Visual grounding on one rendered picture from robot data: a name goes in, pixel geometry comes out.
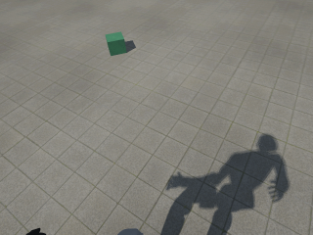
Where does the carton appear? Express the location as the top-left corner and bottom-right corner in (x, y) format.
(105, 31), (127, 56)

